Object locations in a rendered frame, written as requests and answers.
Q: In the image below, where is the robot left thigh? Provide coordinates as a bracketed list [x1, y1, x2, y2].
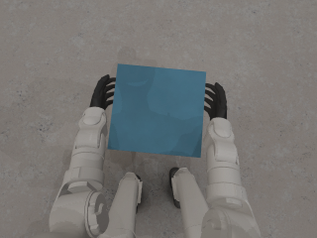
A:
[99, 177, 143, 238]

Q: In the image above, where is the robot right forearm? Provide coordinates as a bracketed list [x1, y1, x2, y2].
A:
[203, 117, 257, 222]

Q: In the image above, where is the left robot upper arm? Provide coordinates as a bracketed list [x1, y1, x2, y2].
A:
[30, 190, 110, 238]

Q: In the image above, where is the left robot hand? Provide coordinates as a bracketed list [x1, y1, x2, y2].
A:
[89, 74, 116, 110]

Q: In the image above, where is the robot right shin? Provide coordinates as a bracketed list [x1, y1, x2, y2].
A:
[174, 168, 194, 177]

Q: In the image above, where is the robot left forearm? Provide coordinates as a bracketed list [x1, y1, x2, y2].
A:
[49, 106, 108, 231]

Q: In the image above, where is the carton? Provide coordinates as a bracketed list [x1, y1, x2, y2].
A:
[107, 63, 206, 158]

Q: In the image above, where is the right robot upper arm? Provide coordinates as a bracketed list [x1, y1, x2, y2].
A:
[200, 206, 262, 238]

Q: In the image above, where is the right robot hand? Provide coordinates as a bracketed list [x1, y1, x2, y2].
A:
[204, 82, 228, 121]

